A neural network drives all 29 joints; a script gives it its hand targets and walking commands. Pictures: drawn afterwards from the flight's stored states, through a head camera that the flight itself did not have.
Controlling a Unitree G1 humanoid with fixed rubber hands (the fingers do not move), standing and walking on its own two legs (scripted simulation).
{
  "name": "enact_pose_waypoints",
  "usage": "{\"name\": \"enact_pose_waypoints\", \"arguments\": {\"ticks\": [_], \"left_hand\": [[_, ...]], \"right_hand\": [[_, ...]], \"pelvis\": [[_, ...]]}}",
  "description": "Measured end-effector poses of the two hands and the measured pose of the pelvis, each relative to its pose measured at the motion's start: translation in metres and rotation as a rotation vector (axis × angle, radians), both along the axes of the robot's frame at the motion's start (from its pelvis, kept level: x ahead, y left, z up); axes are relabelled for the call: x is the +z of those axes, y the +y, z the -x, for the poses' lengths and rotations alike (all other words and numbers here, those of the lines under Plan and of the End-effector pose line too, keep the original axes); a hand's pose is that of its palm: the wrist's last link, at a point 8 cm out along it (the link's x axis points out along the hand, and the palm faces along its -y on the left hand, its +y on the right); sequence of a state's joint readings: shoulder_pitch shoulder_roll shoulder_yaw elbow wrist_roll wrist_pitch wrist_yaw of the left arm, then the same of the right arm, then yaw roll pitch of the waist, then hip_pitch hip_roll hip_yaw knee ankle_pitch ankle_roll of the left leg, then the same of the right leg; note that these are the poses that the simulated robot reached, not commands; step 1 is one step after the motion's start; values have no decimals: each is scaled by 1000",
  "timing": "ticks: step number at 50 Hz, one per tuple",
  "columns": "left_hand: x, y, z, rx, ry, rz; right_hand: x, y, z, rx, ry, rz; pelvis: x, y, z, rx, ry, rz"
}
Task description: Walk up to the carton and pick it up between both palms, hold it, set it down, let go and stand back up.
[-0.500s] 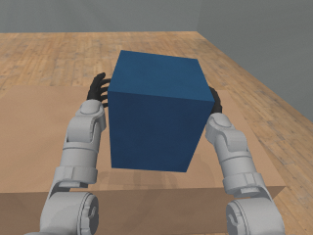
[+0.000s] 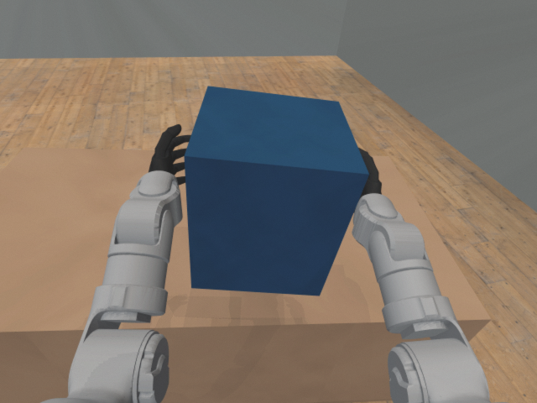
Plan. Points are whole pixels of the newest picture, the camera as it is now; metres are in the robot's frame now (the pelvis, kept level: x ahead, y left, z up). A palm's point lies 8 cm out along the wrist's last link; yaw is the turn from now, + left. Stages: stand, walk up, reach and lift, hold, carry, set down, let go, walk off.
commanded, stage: hold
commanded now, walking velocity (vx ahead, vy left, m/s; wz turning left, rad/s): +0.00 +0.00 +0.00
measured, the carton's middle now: (265, 194) +0.40 +0.00 +0.15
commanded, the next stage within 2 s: set down in 0.42 s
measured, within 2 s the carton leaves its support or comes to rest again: neither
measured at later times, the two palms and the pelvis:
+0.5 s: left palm (163, 178) +0.38 +0.15 +0.19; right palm (364, 199) +0.37 -0.14 +0.17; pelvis +0.00 +0.00 +0.00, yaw +0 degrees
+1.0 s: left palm (168, 192) +0.41 +0.16 +0.14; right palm (348, 218) +0.39 -0.14 +0.11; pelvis +0.02 +0.00 +0.00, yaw +1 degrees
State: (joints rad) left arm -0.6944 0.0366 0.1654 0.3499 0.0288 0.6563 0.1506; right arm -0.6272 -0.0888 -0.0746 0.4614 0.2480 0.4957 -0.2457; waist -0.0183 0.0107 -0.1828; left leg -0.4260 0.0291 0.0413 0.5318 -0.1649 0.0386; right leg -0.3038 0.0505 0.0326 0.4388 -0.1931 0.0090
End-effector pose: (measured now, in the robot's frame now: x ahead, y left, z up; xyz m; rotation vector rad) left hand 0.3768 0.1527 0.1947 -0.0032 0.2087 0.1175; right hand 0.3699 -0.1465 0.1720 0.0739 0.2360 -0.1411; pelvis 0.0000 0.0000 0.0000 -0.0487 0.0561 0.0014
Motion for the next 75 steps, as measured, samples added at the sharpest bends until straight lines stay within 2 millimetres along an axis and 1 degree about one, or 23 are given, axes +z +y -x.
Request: {"name": "enact_pose_waypoints", "arguments": {"ticks": [22,26,32,34,37,41,48,52,56,66,69,75], "left_hand": [[0,0,-1,0,2,4],[-1,3,0,9,2,43],[-1,6,-8,0,-47,72],[-2,7,-14,-6,-60,82],[-7,9,-22,-15,-68,77],[-19,11,-30,-26,-72,55],[-49,10,-34,-38,-33,10],[-57,4,-32,-53,-26,-33],[-55,0,-30,-61,-36,-44],[-39,-1,-38,-82,-74,13],[-43,1,-42,-80,-62,40],[-59,6,-45,-74,-45,49]], "right_hand": [[-1,0,0,1,3,2],[-2,3,0,5,2,7],[-2,7,-4,-22,-51,-28],[-6,8,-7,-36,-66,-38],[-15,11,-13,-43,-73,-26],[-28,13,-18,-47,-79,-18],[-54,11,-21,-39,-40,23],[-64,6,-16,-41,-32,44],[-65,2,-12,-49,-41,51],[-53,2,-12,-93,-86,-5],[-56,4,-14,-93,-75,9],[-68,9,-18,-95,-60,-2]], "pelvis": [[0,0,0,0,-4,0],[1,0,0,3,-13,-3],[2,0,-1,5,-16,-6],[2,0,-2,6,-18,-8],[2,1,-4,10,-24,-11],[3,1,-9,11,-26,-13],[4,1,-17,11,-22,-13],[4,1,-20,11,-18,-14],[4,0,-19,11,-18,-14],[4,1,-18,12,-20,-13],[4,1,-19,12,-19,-14],[4,2,-22,13,-15,-14]]}}
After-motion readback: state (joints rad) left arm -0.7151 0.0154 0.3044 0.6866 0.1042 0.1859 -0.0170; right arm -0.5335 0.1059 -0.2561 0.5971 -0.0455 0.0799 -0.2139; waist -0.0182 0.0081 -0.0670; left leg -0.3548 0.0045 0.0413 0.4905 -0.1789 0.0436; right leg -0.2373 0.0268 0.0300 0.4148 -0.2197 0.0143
